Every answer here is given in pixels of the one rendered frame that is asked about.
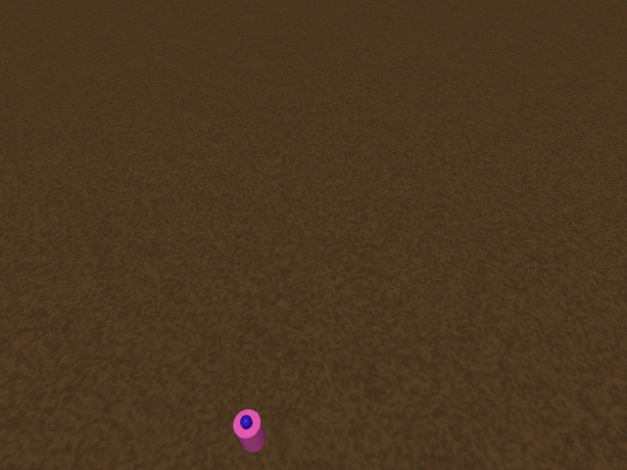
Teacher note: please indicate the bottle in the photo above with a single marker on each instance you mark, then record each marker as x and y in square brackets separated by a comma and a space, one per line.
[249, 430]

